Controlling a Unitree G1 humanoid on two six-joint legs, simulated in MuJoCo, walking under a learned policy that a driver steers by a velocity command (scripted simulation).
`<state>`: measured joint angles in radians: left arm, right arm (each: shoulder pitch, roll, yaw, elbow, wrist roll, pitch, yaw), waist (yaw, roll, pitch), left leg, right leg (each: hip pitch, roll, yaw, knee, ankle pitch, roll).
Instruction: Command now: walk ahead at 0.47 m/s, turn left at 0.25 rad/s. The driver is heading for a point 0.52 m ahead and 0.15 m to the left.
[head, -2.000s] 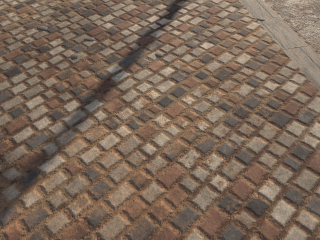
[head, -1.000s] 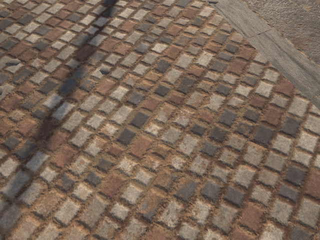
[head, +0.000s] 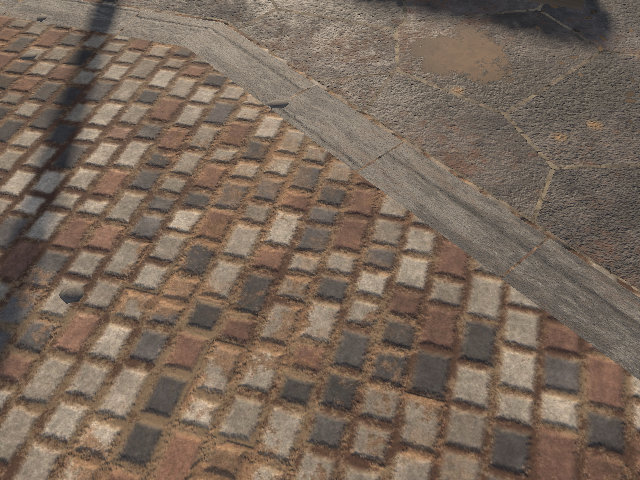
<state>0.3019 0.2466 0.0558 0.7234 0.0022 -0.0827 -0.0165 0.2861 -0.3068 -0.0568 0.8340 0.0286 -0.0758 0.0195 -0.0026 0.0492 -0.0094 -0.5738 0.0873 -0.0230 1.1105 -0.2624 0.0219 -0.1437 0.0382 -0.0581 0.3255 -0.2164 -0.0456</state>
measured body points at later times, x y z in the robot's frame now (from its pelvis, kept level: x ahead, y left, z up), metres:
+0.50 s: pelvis +0.27 +0.07 -0.01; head +0.31 +0.09 +0.44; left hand +0.35 +0.37 -0.11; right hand +0.46 -0.17 -0.11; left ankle +0.30 +0.14 -0.75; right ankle +0.30 -0.10 -0.66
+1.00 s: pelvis +0.48 +0.08 -0.01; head +0.51 +0.09 +0.43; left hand +0.53 +0.36 -0.12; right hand +0.69 -0.13 -0.13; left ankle +0.40 +0.21 -0.72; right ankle +0.60 +0.02 -0.75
